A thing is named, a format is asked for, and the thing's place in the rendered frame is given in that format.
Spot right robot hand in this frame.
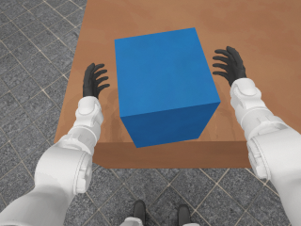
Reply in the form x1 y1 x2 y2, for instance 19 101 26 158
213 46 247 87

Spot robot right foot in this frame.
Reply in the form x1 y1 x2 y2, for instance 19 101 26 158
177 203 191 226

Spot robot left foot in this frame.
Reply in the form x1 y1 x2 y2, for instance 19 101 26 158
133 200 147 226

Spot left robot forearm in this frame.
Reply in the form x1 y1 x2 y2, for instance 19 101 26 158
34 96 104 185

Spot left robot hand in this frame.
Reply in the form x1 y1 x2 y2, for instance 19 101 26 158
83 63 110 100

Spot carton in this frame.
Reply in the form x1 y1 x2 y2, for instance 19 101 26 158
114 27 221 148

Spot right robot forearm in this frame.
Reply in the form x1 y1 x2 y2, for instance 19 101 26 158
230 77 301 141

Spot robot left upper arm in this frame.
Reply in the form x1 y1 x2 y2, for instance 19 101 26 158
0 146 92 226

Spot pedestal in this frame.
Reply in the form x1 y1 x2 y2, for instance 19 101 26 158
54 0 301 169

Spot robot right upper arm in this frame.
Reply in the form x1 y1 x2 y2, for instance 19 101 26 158
246 128 301 226

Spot robot foot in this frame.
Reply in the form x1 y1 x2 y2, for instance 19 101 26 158
133 200 147 226
177 203 191 226

